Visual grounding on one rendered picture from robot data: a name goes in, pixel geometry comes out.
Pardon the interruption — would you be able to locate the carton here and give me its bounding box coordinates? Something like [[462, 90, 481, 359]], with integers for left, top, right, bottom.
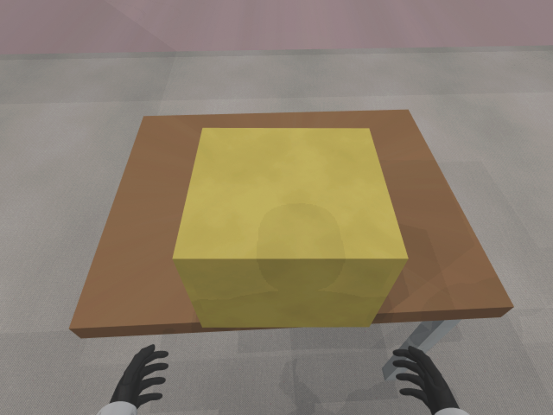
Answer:
[[172, 128, 409, 328]]

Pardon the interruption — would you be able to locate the robot right hand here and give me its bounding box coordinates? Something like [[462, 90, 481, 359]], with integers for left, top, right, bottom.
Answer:
[[392, 346, 460, 415]]

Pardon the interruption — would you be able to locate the robot left hand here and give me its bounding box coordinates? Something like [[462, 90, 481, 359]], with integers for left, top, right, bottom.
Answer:
[[109, 344, 168, 409]]

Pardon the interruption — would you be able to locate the table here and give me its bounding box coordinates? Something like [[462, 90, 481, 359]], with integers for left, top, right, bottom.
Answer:
[[69, 110, 514, 381]]

